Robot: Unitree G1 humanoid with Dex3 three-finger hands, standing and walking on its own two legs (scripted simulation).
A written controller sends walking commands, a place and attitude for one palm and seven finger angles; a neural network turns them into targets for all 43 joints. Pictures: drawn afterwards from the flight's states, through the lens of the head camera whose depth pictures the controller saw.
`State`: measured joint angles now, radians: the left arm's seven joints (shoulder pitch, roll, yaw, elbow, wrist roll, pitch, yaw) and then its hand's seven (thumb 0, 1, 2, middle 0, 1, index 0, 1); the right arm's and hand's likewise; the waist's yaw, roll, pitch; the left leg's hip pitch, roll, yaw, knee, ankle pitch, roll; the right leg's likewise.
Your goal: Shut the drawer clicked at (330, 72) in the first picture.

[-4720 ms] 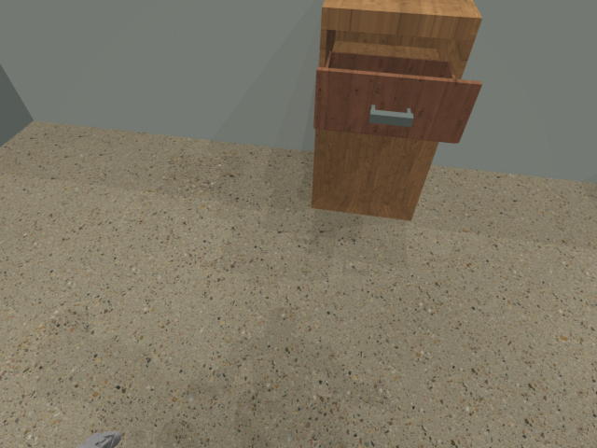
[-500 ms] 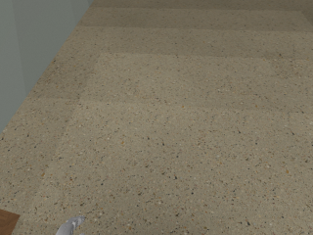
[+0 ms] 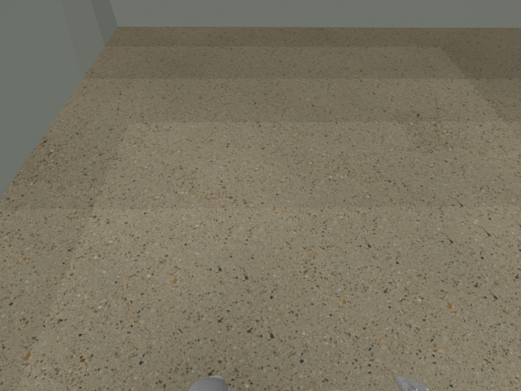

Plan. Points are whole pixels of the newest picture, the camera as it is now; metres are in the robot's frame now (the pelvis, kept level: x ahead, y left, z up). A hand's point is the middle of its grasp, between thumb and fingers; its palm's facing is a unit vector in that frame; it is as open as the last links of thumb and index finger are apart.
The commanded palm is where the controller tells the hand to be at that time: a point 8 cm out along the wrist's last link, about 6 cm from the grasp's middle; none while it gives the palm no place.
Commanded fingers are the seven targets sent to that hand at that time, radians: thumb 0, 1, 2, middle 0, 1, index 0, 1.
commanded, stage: walk to a spot facing it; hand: left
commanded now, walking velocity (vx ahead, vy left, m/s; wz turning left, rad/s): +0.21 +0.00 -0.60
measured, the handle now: out of the picture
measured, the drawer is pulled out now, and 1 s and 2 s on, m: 0.29 0.29 0.29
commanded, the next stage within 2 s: turn to face it in 0.52 s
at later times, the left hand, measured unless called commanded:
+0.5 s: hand (171, 314) +0.27 +0.22 -0.17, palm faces -0.29 -0.93 -0.22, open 7.4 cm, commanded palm none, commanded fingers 0.00 0.90 0.90 -0.20 -0.30 -0.20 -0.30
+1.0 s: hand (228, 294) +0.33 +0.11 -0.17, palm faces -0.30 -0.94 -0.15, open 7.3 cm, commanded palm none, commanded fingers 0.00 0.90 0.90 -0.20 -0.30 -0.20 -0.30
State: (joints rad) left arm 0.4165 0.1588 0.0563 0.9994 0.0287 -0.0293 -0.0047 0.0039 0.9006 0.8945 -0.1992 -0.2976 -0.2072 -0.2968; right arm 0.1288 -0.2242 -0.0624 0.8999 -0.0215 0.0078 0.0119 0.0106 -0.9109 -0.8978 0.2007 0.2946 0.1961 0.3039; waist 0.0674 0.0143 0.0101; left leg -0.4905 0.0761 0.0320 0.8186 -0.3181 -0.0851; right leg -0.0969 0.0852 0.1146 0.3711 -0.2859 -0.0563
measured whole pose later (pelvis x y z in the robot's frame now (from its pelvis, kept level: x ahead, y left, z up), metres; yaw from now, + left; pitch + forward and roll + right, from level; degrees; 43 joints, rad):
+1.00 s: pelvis +0.17 +0.00 -0.01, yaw -18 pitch +0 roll -1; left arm 0.13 0.12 0.04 0.94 0.02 0.00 0.02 -0.01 0.91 0.89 -0.20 -0.30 -0.21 -0.30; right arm 0.29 -0.14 -0.04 1.02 -0.01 0.05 -0.01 0.01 -0.92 -0.90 0.20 0.29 0.20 0.30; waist -0.04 0.00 0.04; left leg -0.39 0.10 0.11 0.82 -0.42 -0.06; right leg -0.20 -0.06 -0.23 0.56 -0.34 -0.02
